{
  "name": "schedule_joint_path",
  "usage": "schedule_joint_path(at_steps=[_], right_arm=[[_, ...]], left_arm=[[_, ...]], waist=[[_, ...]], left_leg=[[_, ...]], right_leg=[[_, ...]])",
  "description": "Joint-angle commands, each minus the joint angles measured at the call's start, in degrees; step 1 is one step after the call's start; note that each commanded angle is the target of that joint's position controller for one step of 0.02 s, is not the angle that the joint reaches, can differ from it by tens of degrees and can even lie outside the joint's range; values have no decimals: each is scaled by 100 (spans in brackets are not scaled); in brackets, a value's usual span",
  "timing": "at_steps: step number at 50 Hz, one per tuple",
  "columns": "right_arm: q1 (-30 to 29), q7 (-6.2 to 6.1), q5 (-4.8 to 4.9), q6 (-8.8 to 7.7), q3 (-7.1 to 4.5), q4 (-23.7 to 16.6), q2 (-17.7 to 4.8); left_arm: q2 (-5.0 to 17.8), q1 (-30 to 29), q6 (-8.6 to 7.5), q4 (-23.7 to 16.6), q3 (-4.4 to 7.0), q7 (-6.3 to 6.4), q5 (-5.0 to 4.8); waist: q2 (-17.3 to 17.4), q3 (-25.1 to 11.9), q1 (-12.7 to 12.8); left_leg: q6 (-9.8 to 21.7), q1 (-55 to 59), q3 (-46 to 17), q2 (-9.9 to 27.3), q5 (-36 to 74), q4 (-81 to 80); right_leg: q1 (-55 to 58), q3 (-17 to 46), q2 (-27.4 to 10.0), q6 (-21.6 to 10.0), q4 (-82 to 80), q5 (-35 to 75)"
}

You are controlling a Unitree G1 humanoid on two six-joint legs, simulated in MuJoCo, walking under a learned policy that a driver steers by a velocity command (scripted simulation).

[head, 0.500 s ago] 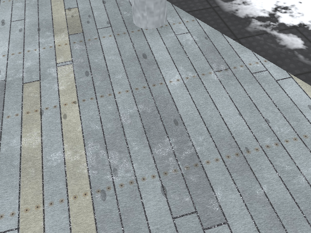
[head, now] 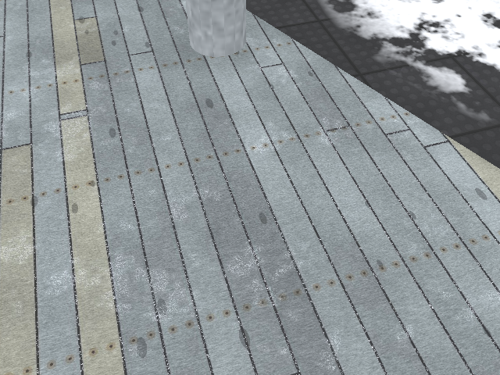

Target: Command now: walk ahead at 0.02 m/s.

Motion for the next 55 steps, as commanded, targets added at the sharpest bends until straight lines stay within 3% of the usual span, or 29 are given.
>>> schedule_joint_path(at_steps=[1,4,6,9,10,12,14,15,17,19,22,25,26,27,28,29,30,31,36,43,46,48,49,50,51,52,53,54,55], right_arm=[[-57,-26,81,76,-163,-139,-787],[108,-14,147,156,-141,-65,-584],[191,41,132,164,-80,41,-280],[580,82,-4,84,-41,317,-271],[623,79,4,50,-36,372,-318],[658,97,1,35,-115,389,-552],[-159,214,-57,36,-88,-7,-320],[-442,246,-88,-2,-115,-162,-358],[-190,314,-95,-108,-208,-111,-471],[-24,363,-28,-184,-253,-114,-462],[41,352,18,-154,-283,-226,-363],[1118,268,-20,-229,-347,99,-324],[2215,196,-92,-352,-452,428,-608],[2713,168,-178,-427,-497,469,-1128],[2091,152,-177,-388,-427,355,-988],[1349,176,-134,-419,-413,79,-957],[1106,211,-91,-477,-403,-16,-911],[1030,204,-44,-520,-381,-48,-872],[1723,159,27,-661,-285,231,-563],[1982,117,51,-755,-237,291,-562],[1891,111,19,-730,-261,356,-805],[1817,19,-92,-607,-352,420,-1146],[1603,-14,-104,-528,-411,384,-1302],[1511,10,-113,-526,-378,258,-1049],[2077,222,144,-589,-155,17,74],[1491,213,223,-702,-296,-123,-608],[744,171,234,-719,-345,-377,-791],[505,177,159,-725,-314,-426,-732],[438,214,64,-672,-288,-435,-575]], left_arm=[[221,1083,68,280,30,-1,20],[413,1022,-51,259,9,10,101],[331,582,-206,229,-60,36,-29],[417,344,-347,210,-33,52,-85],[383,443,-355,243,-33,48,-93],[713,930,-270,287,129,-3,-70],[980,1369,-225,363,297,-38,-58],[931,1310,-260,345,330,-37,-46],[917,936,-396,215,389,-43,-27],[927,533,-540,69,423,-51,-83],[1035,327,-624,14,486,-66,-78],[1002,166,-596,-65,512,-134,-38],[703,-75,-623,-211,418,-185,79],[28,-386,-714,-656,244,-266,28],[226,-508,-756,-811,264,-352,110],[502,-855,-778,-946,304,-424,87],[662,-846,-793,-887,334,-491,87],[658,-668,-763,-808,349,-528,131],[503,-1369,-473,-1029,289,-571,96],[415,-2742,-502,-1619,165,-577,-14],[563,-2439,-522,-1649,192,-461,-17],[932,-1034,-554,-1333,339,-342,-15],[1154,274,-567,-930,465,-263,-19],[1560,1342,-577,-678,616,-180,98],[1941,1350,-616,-609,705,-211,298],[1661,1168,-599,-555,692,-302,115],[1323,545,-666,-537,613,-315,119],[910,348,-730,-499,517,-340,102],[714,243,-776,-425,454,-321,114]], waist=[[630,-286,276],[-55,249,173],[-716,395,-120],[-495,164,-301],[-342,123,-262],[-420,60,-7],[-1005,674,359],[-810,870,369],[-247,424,44],[-325,51,-179],[-759,193,-244],[104,314,-639],[1221,-14,-1083],[2587,-198,-1069],[1796,7,-628],[873,240,-352],[266,23,-227],[198,-166,-70],[223,357,-168],[434,692,-332],[698,263,-66],[1047,-560,628],[988,-1156,1237],[693,-1791,1561],[-1128,-2355,705],[-801,-2277,842],[-452,-1161,604],[203,-814,453],[332,-567,209]], left_leg=[[364,-828,-1539,1361,-2218,-1391],[-252,-1121,-1306,986,-2601,-1163],[-333,422,-750,531,-953,-305],[-308,1145,-783,653,-325,-230],[-285,1061,-855,719,-370,-295],[-111,80,-535,298,-2607,216],[-179,-1309,-27,239,-1939,1628],[-206,-1950,-176,536,-1505,2233],[-311,-2310,-390,750,-1079,2637],[-363,-1592,-277,734,-867,2196],[-296,-240,130,615,-1284,1245],[-214,1423,633,266,-1446,376],[-80,2464,-550,914,-2266,-178],[398,2962,-3751,2389,-4569,-1579],[720,2462,-4959,2792,-5337,-2089],[658,2029,-4368,2756,-4771,-1905],[517,1783,-3551,2424,-3912,-1797],[389,1615,-2992,2178,-3399,-1891],[354,1570,-1566,1552,-1542,-2277],[423,1965,-591,1511,1275,-2762],[317,2611,-160,1615,4826,-1833],[238,2762,-84,1766,6612,71],[184,2327,14,1677,6288,1637],[216,889,-80,1388,4397,3576],[18,-1713,-478,235,-1634,5815],[225,-2356,-1175,171,-1594,6267],[282,-2714,-1010,566,-874,6141],[301,-2441,-963,784,-576,5812],[272,-2133,-1005,934,-530,5555]], right_leg=[[1117,-324,143,-97,-785,761],[725,611,-461,-350,-2134,213],[-834,1212,-882,-373,-3061,-873],[-885,951,-730,-199,-3066,-234],[-698,832,-650,-207,-2950,49],[-125,992,-573,-544,-2848,-1857],[192,2233,-1649,-1152,-3771,-2994],[452,2497,-1992,-1311,-3989,-2382],[1125,1957,-1817,-1154,-3783,-1147],[946,1177,-1426,-869,-3695,-597],[7,660,-1267,-844,-3574,-934],[-1084,334,-1028,-1012,-2181,-1187],[-1809,-261,-476,-909,12,-219],[-3406,-534,336,-703,2099,-278],[-4039,230,72,-804,2993,256],[-4160,265,-373,-768,3204,1031],[-3743,277,-570,-651,2968,1511],[-3345,213,-666,-518,2684,1646],[-3656,-316,-663,-156,2090,2309],[-2729,-891,-386,-330,-254,2976],[-1709,-1220,140,-708,-672,2404],[-278,-1143,525,-922,-627,1671],[1079,-1047,541,-1012,-974,1594],[2743,41,-387,-1162,-793,206],[4339,3479,-2156,-1819,-1695,-2074],[3987,4866,-2071,-1698,-2854,-2419],[3076,3640,-1875,-1513,-2860,-1491],[2183,2863,-1727,-1426,-2898,-556],[1461,2292,-1482,-1273,-2988,-116]])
